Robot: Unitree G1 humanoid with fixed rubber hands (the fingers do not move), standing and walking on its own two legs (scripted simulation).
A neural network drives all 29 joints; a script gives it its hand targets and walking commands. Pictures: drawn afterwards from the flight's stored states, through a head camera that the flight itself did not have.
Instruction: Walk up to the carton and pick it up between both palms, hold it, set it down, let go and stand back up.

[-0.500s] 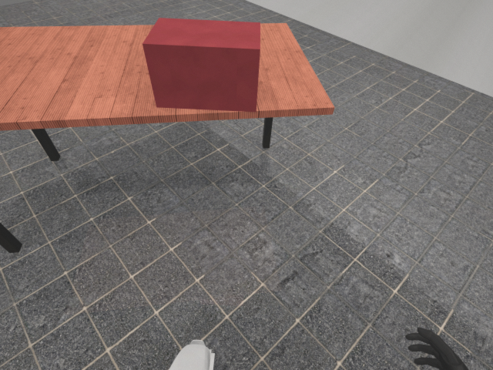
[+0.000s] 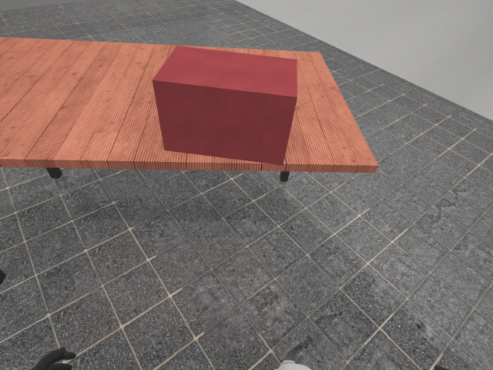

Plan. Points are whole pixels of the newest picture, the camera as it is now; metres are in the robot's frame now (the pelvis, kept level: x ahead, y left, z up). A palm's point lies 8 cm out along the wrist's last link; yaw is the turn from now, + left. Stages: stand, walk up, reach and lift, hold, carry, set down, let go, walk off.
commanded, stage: walk up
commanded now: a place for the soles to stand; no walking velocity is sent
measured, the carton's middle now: (229, 105) +0.71 +0.01 +0.07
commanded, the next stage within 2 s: none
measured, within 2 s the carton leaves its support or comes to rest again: neither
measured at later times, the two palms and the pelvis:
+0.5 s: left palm (33, 308) +0.27 +0.34 -0.05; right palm (412, 297) +0.25 -0.31 -0.03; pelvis +0.16 +0.02 +0.01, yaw +2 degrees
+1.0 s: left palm (70, 236) +0.41 +0.33 -0.05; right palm (375, 225) +0.42 -0.31 -0.04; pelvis +0.26 +0.01 +0.02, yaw +1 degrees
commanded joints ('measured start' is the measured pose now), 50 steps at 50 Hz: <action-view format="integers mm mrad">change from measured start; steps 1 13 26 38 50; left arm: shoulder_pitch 174 -12 47 -224 -272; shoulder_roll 323 213 157 191 201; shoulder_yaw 132 67 55 10 7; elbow -70 -63 -30 7 217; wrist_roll -7 -8 -28 -53 -57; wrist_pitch -15 -3 23 33 38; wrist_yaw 30 19 29 52 58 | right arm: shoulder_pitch -107 71 -130 -3 -244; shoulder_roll -165 -138 -202 -211 -168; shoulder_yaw -48 -78 -52 -23 14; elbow -167 -13 -91 46 173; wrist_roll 11 11 -17 19 47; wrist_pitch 0 6 -45 0 17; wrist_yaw -12 24 -39 -40 -31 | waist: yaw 151 -50 38 -4 27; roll -149 -55 182 -35 15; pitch -27 -35 -27 -51 -197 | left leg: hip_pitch -566 282 -80 55 102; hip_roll -91 -44 248 137 135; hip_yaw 27 202 -32 -49 49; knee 452 -106 -354 -356 -298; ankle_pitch -218 217 477 183 563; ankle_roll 41 44 189 51 51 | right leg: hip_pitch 363 -210 63 8 269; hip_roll -466 -136 -14 -99 -70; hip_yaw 882 92 101 246 154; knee -567 -149 121 -58 -119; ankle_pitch -814 -553 -52 198 440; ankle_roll -295 -101 15 -47 -40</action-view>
